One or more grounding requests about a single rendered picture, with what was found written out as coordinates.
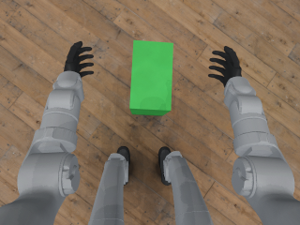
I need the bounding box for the robot left upper arm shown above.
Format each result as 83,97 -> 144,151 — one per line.
0,152 -> 81,225

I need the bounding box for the right robot forearm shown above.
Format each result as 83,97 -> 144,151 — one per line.
223,76 -> 295,192

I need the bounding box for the carton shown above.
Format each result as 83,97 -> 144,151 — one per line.
129,40 -> 173,116

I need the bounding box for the robot right upper arm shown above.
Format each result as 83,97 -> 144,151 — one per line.
231,155 -> 300,225

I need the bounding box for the left robot foot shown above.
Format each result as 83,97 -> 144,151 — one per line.
116,146 -> 130,186

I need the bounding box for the right robot hand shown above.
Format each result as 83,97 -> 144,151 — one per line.
208,46 -> 242,88

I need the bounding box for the left robot forearm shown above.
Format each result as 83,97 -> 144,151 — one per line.
17,70 -> 84,194

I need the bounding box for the robot right thigh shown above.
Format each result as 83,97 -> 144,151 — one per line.
163,156 -> 214,225

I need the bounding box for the left robot hand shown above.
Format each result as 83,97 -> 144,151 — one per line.
64,41 -> 94,78

